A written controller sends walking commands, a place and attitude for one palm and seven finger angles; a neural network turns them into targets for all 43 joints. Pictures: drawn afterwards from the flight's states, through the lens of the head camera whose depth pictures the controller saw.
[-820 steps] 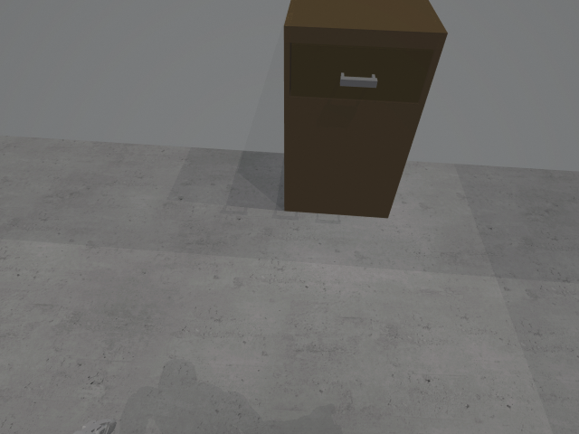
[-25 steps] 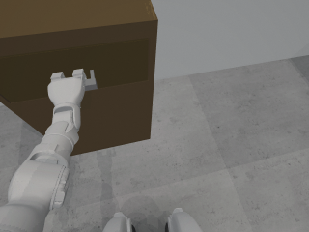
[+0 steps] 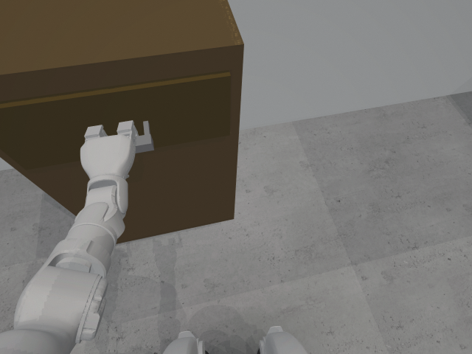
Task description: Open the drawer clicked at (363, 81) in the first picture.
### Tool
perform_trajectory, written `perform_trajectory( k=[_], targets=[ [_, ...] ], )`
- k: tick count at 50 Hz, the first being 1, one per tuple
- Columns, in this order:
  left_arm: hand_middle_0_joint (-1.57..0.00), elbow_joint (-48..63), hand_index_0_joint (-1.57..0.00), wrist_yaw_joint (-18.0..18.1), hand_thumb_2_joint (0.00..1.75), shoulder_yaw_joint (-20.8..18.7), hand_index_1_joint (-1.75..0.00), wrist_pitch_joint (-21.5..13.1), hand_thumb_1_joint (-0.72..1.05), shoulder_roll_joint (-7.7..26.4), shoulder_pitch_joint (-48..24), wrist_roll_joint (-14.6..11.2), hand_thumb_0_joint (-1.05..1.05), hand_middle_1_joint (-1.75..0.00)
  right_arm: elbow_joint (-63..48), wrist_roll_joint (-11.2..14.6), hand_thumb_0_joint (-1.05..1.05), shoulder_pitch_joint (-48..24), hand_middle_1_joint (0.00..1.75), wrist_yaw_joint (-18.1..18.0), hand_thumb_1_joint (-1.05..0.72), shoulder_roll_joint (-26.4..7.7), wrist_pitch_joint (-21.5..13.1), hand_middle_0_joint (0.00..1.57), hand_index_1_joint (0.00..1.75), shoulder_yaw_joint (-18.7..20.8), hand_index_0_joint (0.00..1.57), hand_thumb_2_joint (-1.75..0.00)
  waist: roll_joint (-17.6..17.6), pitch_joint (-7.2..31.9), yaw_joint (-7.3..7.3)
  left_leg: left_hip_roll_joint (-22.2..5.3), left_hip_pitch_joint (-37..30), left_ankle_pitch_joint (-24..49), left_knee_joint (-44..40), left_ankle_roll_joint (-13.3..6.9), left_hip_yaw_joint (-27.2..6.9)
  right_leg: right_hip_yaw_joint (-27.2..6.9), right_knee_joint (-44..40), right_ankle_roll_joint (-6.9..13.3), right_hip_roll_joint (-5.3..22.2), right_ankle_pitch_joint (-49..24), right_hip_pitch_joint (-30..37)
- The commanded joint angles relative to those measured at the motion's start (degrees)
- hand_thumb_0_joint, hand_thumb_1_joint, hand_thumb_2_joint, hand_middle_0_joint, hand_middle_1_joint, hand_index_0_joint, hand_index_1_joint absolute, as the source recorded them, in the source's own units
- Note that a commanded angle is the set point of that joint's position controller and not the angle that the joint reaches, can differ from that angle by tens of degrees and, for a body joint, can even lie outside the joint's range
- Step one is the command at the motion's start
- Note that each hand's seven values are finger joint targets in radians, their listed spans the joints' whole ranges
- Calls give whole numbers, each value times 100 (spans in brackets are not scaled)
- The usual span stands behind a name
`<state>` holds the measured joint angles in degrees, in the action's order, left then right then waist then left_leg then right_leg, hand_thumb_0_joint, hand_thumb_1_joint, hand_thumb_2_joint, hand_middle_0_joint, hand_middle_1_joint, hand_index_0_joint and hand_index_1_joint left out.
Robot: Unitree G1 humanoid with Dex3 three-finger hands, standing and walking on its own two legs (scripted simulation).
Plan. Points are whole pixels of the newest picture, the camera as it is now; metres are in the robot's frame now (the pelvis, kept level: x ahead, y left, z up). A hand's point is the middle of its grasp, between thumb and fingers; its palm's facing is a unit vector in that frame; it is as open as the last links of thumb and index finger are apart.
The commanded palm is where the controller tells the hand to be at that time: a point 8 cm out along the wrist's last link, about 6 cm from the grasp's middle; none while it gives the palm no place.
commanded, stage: pull the drawer open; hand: left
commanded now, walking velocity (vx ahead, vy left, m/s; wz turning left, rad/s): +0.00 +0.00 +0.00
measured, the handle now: (120, 138) +0.52 +0.20 -0.01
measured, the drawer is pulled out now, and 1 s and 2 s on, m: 0.01 0.14 0.25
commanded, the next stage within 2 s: none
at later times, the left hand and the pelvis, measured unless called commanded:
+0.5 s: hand (122, 200) +0.40 +0.19 -0.03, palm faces -0.03 -0.05 -1.00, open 6.1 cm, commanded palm +0.35 +0.19 +0.02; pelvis +0.01 -0.01 +0.01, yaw +1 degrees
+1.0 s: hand (124, 234) +0.33 +0.18 -0.03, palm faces -0.02 -0.05 -1.00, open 6.1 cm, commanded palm +0.29 +0.17 +0.02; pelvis +0.00 -0.02 +0.01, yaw +2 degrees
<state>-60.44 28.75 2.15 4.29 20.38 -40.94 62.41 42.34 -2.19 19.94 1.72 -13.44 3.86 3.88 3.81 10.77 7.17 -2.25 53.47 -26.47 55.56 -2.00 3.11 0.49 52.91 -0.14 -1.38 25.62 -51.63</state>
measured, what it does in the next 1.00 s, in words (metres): stands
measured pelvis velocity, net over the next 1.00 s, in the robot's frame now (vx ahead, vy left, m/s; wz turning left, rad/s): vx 0.00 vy -0.02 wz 0.03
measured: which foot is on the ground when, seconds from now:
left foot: down 0.00-1.00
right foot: down 0.00-1.00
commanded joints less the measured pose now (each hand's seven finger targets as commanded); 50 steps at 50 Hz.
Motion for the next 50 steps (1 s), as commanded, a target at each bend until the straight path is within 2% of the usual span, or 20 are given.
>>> perform_trajectory(
  k=[1,4,5,6,8,10,11,15,19,24,27,33,34,36,37,40,44,46,48,50],
  targets=[
    [-40,1130,-40,234,90,-1,-135,-16,90,553,-1162,-22,0,-135,-336,3,0,645,30,-59,-90,-854,-71,20,30,363,20,-90,65,2667,-190,104,-2497,3655,-407,38,-313,235,-441,187,-196,-2916,1231],
    [-40,1179,-40,272,90,-6,-135,57,90,495,-816,-38,0,-135,-375,21,0,543,30,-46,-90,-839,-37,20,30,354,20,-90,-197,2391,-246,134,-2355,3538,-493,25,-247,231,-528,189,-193,-3000,1439],
    [-40,1219,-40,273,90,96,-135,67,90,371,-842,-53,0,-135,-370,6,0,491,30,-50,-90,-829,-35,20,30,351,20,-90,-157,2346,-201,139,-2364,3581,-488,22,-256,224,-539,196,-190,-3100,1432],
    [-40,1321,-40,295,90,48,-135,64,90,440,-837,-29,0,-135,-370,19,0,492,30,-50,-90,-823,-28,20,30,349,20,-90,-114,2348,-238,135,-2405,3611,-513,23,-247,220,-539,193,-177,-3123,1462],
    [-40,1485,-40,310,90,176,-135,91,90,231,-629,-24,0,-135,-409,13,0,420,30,-42,-90,-785,-12,20,30,367,20,-90,-116,2453,-260,145,-2548,3770,-516,20,-227,219,-565,192,-176,-3245,1554],
    [-40,1631,-40,324,90,13,-135,138,90,383,-327,-28,0,-135,-464,16,0,348,30,-45,-90,-782,11,20,30,351,20,-90,-157,2522,-378,159,-2566,3895,-540,25,-215,196,-561,205,-172,-3415,1760],
    [-40,1661,-40,321,90,181,-135,160,90,195,-278,-26,0,-135,-479,28,0,287,30,-50,-90,-749,19,20,30,349,20,-90,-172,2398,-312,178,-2544,3804,-548,17,-184,186,-606,192,-161,-3464,1758],
    [-40,1703,-40,347,90,3,-135,182,90,406,-124,-3,0,-135,-519,40,0,141,30,-102,-90,-740,19,20,30,311,20,-90,-403,2148,-365,233,-2272,3356,-632,8,-140,158,-649,200,-135,-3430,1951],
    [-40,1989,-40,391,90,143,-135,193,90,207,150,43,0,-135,-622,50,0,-25,30,-112,-90,-683,1,20,30,310,20,-90,-208,2163,-434,251,-2439,3440,-647,16,-110,153,-659,211,-130,-3444,1947],
    [-40,2578,-40,397,90,281,-135,255,90,-27,825,-2,0,-135,-788,61,0,-193,30,-85,-90,-655,-9,20,30,302,20,-90,-270,2207,-513,235,-2629,3730,-678,23,-125,173,-682,208,-121,-3628,2110],
    [-40,2816,-40,429,90,145,-135,280,90,127,1058,32,0,-135,-838,57,0,-296,30,-102,-90,-657,-13,20,30,281,20,-90,-350,2154,-558,232,-2596,3606,-721,29,-127,162,-681,209,-114,-3580,2174],
    [-40,3037,-40,531,90,356,-135,397,90,-107,1216,102,0,-135,-868,57,0,-500,30,-110,-90,-631,-62,20,30,261,20,-90,-155,1878,-544,249,-2635,3151,-799,52,-136,210,-736,249,-136,-3008,1931],
    [-40,3039,-40,552,90,290,-135,412,90,-6,1188,125,0,-135,-853,52,0,-518,30,-121,-90,-640,-57,20,30,253,20,-90,-286,1890,-548,253,-2595,3056,-802,52,-141,198,-724,250,-138,-2974,1965],
    [-40,3115,-40,568,90,298,-135,428,90,-7,1247,140,0,-135,-881,57,0,-572,30,-136,-90,-630,-64,20,30,242,20,-90,-214,1872,-582,263,-2585,2957,-828,56,-154,193,-725,266,-135,-2867,1948],
    [-40,3065,-40,566,90,428,-135,445,90,-155,1232,124,0,-135,-875,60,0,-608,30,-141,-90,-622,-71,20,30,237,20,-90,-295,1734,-536,285,-2531,2790,-835,50,-132,201,-763,260,-135,-2808,1920],
    [-40,3105,-40,584,90,230,-135,430,90,92,1289,127,0,-135,-886,54,0,-688,30,-187,-90,-631,-92,20,30,216,20,-90,-398,1805,-616,313,-2421,2586,-862,47,-133,151,-761,274,-129,-2730,2057],
    [-40,3043,-40,566,90,501,-135,410,90,-212,1355,109,0,-135,-917,85,0,-784,30,-193,-90,-600,-153,20,30,197,20,-90,-428,1509,-586,323,-2354,2209,-930,45,-139,172,-823,270,-127,-2320,1851],
    [-40,3083,-40,569,90,400,-135,384,90,-102,1438,111,0,-135,-929,85,0,-794,30,-206,-90,-593,-172,20,30,193,20,-90,-421,1668,-662,339,-2347,2188,-921,35,-115,131,-812,273,-118,-2328,1957],
    [-40,3161,-40,564,90,628,-135,368,90,-334,1332,121,0,-135,-936,86,0,-841,30,-204,-90,-582,-193,20,30,191,20,-90,-437,1593,-575,334,-2370,2128,-904,28,-125,145,-823,267,-116,-2272,1844],
    [-40,3216,-40,565,90,483,-135,354,90,-204,1511,110,0,-135,-956,82,0,-850,30,-208,-90,-594,-213,20,30,195,20,-90,-421,1676,-661,335,-2379,2199,-906,40,-133,134,-804,287,-123,-2315,1930]
  ],
)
